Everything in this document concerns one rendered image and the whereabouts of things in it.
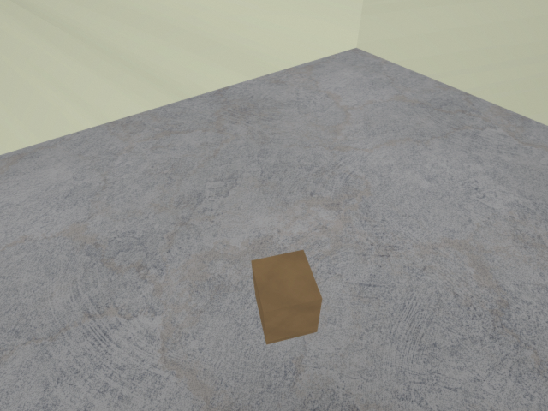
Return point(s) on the carton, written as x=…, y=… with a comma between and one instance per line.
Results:
x=287, y=295

